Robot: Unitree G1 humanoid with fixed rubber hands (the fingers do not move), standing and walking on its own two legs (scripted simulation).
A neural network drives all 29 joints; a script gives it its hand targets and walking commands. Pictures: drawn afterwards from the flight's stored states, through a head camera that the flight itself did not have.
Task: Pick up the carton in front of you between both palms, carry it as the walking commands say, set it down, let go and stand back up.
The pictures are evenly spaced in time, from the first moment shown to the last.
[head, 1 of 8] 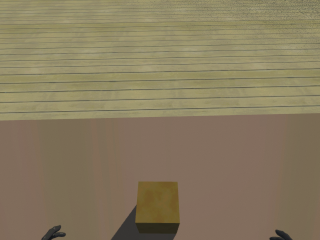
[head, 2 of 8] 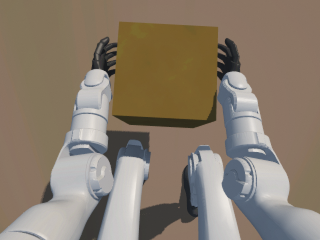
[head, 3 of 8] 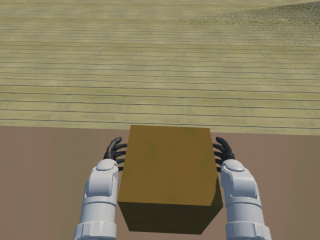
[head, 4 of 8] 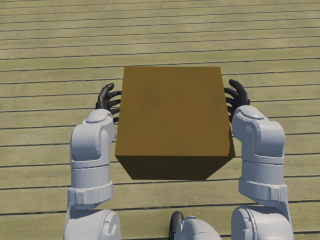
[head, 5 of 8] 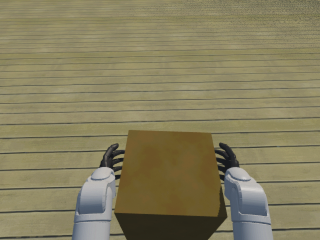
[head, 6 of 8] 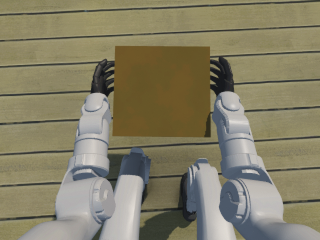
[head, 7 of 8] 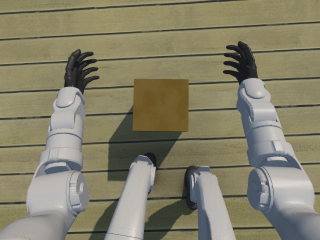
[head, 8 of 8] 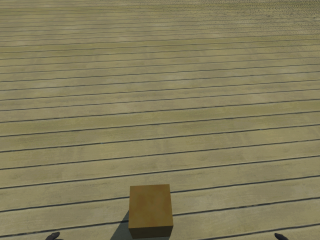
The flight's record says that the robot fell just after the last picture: no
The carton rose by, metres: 0.69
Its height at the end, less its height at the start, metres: -0.08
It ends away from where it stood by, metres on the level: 3.25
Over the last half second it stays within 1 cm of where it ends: yes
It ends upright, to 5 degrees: yes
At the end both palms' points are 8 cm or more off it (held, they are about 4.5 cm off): yes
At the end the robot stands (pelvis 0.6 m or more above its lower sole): yes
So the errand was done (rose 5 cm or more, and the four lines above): yes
